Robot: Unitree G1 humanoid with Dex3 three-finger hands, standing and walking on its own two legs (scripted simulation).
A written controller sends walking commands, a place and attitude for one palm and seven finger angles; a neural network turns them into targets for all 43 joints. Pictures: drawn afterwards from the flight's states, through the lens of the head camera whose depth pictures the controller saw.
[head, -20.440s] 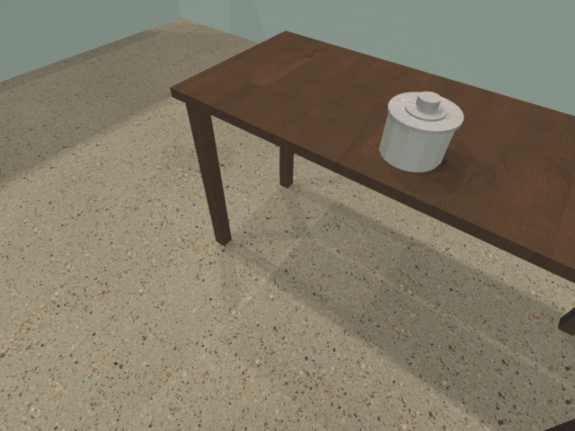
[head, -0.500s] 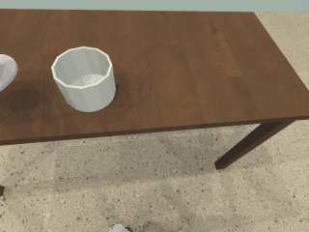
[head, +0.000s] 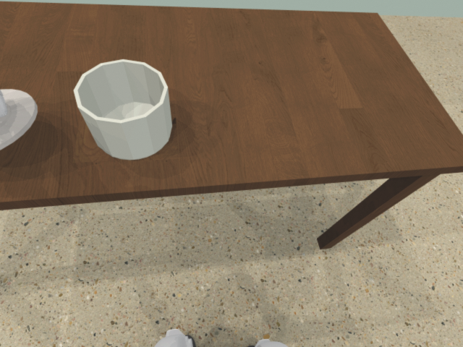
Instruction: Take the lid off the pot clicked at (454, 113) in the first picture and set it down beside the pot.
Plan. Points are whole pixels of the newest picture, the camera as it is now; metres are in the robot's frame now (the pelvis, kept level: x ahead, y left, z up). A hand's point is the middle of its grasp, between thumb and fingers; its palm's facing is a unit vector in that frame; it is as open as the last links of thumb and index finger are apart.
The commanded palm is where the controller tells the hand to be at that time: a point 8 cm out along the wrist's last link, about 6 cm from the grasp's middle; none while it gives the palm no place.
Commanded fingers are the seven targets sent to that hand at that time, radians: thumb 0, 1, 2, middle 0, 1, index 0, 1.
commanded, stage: lower the lid onto the table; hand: left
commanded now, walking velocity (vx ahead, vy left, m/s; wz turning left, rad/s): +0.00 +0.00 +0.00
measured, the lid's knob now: out of the picture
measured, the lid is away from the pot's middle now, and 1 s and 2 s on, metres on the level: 0.22 0.23 0.24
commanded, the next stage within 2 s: open the fingers wide in 0.72 s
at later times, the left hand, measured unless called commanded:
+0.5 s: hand out of the picture +0.48 +0.35 +0.09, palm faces -0.51 -0.22 -0.83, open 5.3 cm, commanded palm +0.56 +0.36 +0.15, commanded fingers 0.00 0.70 0.95 -0.69 -1.10 -0.91 -1.16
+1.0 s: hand out of the picture +0.46 +0.36 +0.07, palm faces -0.46 -0.17 -0.87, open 5.2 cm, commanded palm +0.50 +0.36 +0.13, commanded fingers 0.00 0.59 0.73 -0.58 -1.09 -0.74 -1.14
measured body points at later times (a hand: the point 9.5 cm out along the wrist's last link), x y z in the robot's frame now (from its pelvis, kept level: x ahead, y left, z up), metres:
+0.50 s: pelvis +0.00 +0.00 -0.01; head +0.12 +0.04 +0.42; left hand +0.50 +0.36 +0.13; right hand -0.03 -0.28 -0.11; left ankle +0.03 +0.07 -0.71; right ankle -0.03 -0.16 -0.71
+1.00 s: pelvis -0.01 +0.00 -0.01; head +0.11 +0.04 +0.42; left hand +0.48 +0.36 +0.12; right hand -0.02 -0.27 -0.12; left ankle +0.03 +0.07 -0.71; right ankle -0.03 -0.16 -0.71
